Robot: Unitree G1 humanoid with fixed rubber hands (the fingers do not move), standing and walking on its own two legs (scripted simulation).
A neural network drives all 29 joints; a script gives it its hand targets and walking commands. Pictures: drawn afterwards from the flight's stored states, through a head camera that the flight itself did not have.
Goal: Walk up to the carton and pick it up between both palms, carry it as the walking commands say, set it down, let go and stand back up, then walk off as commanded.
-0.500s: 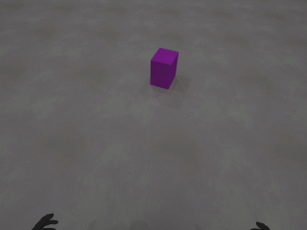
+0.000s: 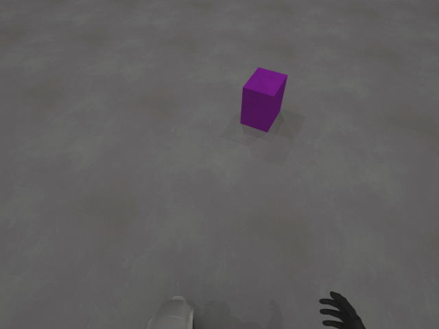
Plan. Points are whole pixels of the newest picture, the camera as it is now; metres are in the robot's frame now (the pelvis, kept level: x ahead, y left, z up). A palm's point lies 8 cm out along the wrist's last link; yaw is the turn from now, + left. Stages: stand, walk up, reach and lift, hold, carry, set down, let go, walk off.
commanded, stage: walk up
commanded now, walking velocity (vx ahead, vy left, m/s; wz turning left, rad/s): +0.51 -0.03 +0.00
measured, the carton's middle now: (262, 100) +1.51 -0.09 -0.64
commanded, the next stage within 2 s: none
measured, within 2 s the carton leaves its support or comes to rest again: neither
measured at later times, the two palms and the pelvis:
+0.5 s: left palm (151, 199) +0.41 +0.23 -0.13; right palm out of the picture +0.13 -0.23 -0.12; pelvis +0.24 +0.01 +0.00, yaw +0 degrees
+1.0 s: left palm (160, 205) +0.39 +0.20 -0.12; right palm (330, 147) +0.65 -0.25 -0.12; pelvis +0.49 -0.03 +0.00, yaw +0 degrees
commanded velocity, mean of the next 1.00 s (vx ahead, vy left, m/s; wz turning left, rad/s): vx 0.50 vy -0.03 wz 0.00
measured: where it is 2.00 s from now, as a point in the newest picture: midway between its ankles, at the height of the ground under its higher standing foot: (244, 182)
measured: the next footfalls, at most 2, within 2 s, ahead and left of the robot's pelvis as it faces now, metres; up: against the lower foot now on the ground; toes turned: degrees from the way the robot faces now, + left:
left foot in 0.10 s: +0.20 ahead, +0.16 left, +0.00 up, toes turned +8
right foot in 0.60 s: +0.45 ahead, -0.15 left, +0.00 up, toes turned -8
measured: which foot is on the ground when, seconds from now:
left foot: up 0.00-0.08, down 0.10-0.60, up 0.62-1.00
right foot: down 0.00-0.10, up 0.12-0.58, down 0.60-1.00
